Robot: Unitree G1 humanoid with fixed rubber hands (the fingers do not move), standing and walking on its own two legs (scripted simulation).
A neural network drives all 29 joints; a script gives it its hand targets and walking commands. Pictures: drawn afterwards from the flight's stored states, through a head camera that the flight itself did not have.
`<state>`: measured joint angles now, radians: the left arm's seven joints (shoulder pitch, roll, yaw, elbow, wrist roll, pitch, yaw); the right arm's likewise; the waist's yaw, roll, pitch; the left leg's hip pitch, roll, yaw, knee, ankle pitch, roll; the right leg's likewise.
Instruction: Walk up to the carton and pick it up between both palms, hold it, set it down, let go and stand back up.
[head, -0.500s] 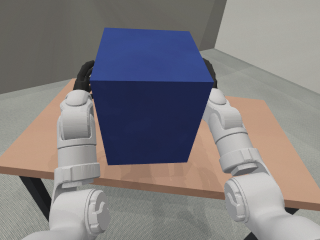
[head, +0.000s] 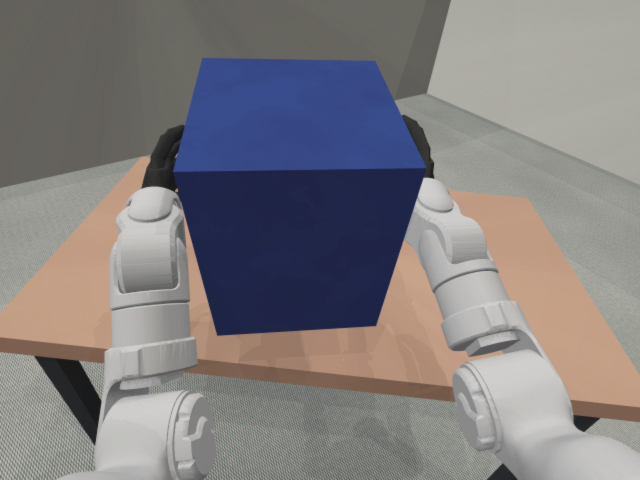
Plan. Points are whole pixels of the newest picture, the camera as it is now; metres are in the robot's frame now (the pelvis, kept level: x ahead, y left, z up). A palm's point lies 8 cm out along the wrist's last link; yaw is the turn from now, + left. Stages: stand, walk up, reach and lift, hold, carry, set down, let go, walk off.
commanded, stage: hold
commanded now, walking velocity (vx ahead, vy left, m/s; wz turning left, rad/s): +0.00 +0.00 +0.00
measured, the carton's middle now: (294, 200) +0.36 +0.00 +0.21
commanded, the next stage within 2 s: none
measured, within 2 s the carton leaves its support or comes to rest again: neither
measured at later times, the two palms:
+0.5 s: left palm (162, 185) +0.36 +0.15 +0.23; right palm (414, 171) +0.37 -0.15 +0.25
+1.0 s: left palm (162, 191) +0.35 +0.14 +0.23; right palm (419, 182) +0.35 -0.15 +0.24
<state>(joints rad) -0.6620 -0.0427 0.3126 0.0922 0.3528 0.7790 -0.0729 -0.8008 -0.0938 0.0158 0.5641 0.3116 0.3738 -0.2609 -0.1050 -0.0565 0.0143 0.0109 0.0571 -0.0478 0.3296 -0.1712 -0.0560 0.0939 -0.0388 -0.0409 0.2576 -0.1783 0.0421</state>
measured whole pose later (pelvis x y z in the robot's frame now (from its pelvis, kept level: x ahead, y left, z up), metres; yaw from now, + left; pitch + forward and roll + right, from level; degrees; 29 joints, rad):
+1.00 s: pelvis -0.01 +0.00 +0.00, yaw -1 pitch -9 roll -1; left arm -0.70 -0.05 0.33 0.12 0.37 0.79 -0.08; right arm -0.81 -0.08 -0.02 0.58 0.27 0.40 -0.24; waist -0.09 -0.05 0.00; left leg 0.00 0.05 -0.03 0.31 -0.15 -0.05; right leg 0.07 -0.04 -0.02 0.26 -0.17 0.04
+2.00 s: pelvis -0.01 +0.00 +0.00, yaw +0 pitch -10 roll -1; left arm -0.69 -0.05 0.34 0.13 0.38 0.77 -0.09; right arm -0.80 -0.08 -0.01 0.59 0.26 0.37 -0.25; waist -0.10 -0.06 0.01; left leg 0.01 0.06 -0.04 0.31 -0.15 -0.05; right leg 0.09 -0.03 -0.03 0.25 -0.17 0.04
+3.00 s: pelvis +0.01 +0.00 +0.00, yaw +1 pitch -9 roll -1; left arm -0.59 -0.07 0.27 0.19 0.36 0.45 -0.04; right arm -0.67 -0.02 -0.09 0.65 0.10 -0.08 -0.17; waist -0.08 -0.10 0.11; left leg 0.01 0.06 -0.04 0.31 -0.17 -0.06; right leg 0.11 -0.04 -0.06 0.23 -0.19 0.03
